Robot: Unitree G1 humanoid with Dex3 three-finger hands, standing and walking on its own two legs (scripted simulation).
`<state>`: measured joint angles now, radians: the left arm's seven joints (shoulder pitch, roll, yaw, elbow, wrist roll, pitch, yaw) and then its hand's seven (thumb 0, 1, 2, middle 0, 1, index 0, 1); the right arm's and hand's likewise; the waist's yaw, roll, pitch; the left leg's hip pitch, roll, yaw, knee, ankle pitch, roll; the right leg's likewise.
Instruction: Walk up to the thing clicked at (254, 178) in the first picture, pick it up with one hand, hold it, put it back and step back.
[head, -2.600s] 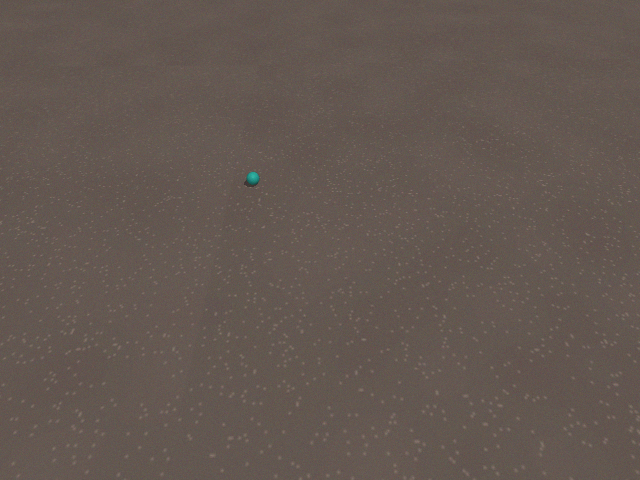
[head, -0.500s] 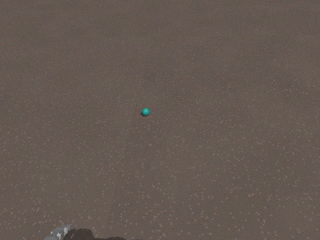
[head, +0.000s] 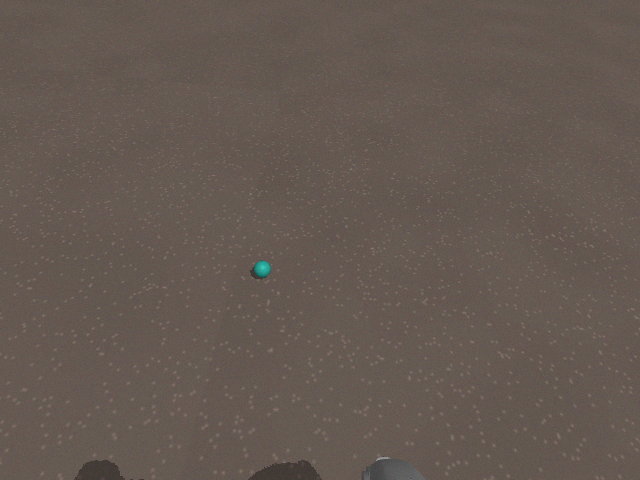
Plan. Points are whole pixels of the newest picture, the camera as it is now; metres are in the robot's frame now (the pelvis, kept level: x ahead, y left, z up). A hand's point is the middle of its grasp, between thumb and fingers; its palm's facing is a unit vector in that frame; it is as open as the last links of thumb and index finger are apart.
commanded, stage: walk up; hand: left
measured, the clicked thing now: (262, 268) +0.94 +0.19 -0.74
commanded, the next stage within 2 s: none
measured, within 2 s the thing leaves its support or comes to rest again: neither
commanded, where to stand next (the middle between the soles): +0.56 -0.05 m, yaw +1 degrees
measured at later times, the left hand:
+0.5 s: hand (198, 393) +0.26 +0.19 -0.11, palm faces -0.02 -0.91 -0.41, open 7.4 cm
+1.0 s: hand (202, 315) +0.41 +0.22 -0.15, palm faces -0.03 -0.94 -0.35, open 7.4 cm
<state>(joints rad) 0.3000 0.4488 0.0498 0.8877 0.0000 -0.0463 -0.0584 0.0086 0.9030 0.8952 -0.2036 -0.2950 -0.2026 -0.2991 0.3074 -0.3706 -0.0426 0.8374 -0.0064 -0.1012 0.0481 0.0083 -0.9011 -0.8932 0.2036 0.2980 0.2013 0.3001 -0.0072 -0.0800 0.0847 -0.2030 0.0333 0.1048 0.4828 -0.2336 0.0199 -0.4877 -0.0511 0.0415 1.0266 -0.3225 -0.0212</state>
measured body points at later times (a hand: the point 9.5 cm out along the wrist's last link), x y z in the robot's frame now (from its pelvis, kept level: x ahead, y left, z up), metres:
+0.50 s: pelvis +0.20 -0.08 +0.01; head +0.21 -0.11 +0.45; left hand +0.26 +0.23 -0.08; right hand +0.27 -0.40 -0.12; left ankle +0.26 +0.09 -0.67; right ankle +0.21 -0.17 -0.74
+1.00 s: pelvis +0.36 -0.06 +0.00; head +0.38 -0.04 +0.45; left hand +0.41 +0.27 -0.12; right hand +0.44 -0.37 -0.10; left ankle +0.38 +0.06 -0.74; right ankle +0.44 -0.21 -0.69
